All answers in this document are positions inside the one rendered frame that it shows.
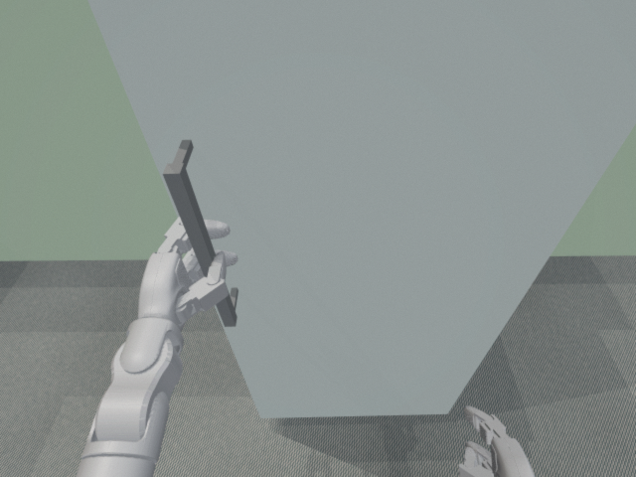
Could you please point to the robot left hand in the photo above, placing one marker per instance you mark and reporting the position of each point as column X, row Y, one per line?
column 167, row 276

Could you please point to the robot right hand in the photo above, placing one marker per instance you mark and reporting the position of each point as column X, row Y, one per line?
column 506, row 459

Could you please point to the handle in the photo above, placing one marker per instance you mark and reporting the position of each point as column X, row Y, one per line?
column 179, row 185

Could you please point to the fridge door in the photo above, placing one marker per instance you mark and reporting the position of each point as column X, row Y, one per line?
column 395, row 173

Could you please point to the left robot forearm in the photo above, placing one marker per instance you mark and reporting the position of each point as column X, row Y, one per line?
column 127, row 432

